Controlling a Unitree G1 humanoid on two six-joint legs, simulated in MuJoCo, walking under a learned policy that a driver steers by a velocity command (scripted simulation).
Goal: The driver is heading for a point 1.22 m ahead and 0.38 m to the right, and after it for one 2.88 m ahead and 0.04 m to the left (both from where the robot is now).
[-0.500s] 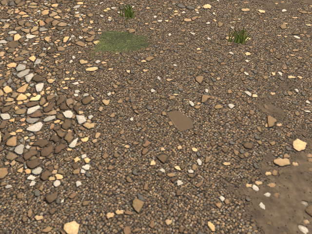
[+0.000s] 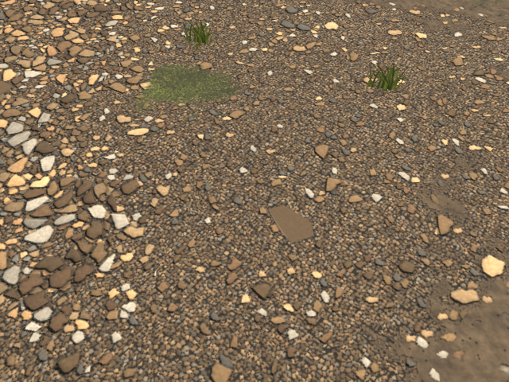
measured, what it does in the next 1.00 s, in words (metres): walks ahead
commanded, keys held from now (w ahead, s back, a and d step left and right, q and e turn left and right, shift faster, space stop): no key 0.36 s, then w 0.44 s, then w+e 0.20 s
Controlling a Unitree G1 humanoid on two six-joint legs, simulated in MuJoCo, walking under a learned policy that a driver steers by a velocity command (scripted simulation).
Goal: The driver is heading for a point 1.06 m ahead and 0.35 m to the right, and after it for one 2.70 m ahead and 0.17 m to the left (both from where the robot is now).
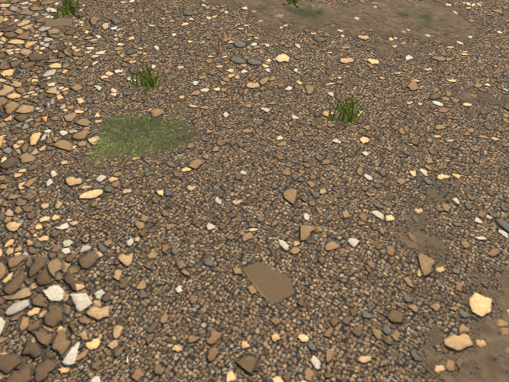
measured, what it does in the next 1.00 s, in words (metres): walks ahead, turning right: right foot, then left foot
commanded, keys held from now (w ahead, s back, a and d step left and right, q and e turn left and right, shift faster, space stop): w+e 0.90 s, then w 0.10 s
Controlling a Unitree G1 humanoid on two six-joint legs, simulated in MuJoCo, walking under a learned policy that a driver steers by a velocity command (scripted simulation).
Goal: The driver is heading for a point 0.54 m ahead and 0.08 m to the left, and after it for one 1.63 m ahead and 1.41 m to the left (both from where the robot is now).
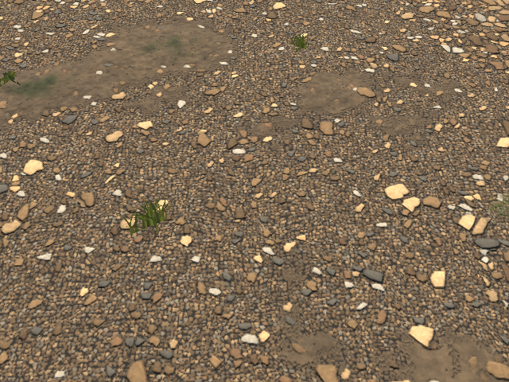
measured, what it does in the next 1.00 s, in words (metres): walks ahead, turning left: right foot, then left foot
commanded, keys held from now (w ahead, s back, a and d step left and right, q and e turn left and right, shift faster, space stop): w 0.24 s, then w+q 0.38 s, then q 0.38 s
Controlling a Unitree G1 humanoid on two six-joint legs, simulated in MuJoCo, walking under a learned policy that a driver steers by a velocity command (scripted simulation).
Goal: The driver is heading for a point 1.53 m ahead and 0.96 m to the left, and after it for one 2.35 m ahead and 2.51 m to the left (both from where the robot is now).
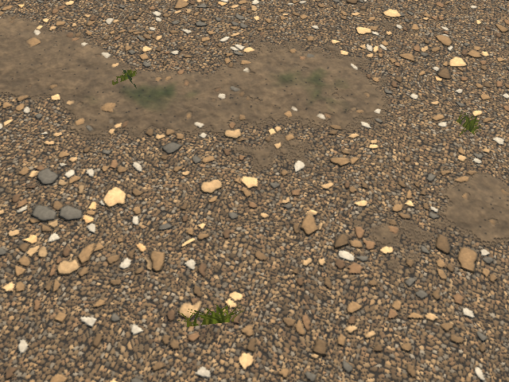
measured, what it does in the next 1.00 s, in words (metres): steps on the spot, turning left: right foot, then left foot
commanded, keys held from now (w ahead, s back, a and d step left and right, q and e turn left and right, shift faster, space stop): q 1.00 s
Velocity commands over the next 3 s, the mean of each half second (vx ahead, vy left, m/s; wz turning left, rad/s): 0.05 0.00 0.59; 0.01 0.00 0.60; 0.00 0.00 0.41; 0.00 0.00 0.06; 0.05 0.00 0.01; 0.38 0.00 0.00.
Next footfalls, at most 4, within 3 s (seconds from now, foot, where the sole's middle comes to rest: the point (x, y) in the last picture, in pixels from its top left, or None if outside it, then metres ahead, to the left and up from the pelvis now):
0.22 right None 0.15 -0.16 -0.77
0.62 left None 0.05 0.10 -0.77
1.06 right None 0.17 -0.08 -0.77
1.44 left None -0.03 0.09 -0.77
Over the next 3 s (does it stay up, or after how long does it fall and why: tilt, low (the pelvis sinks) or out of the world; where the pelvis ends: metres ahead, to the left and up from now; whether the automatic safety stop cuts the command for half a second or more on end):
stays up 0.20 0.12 0.00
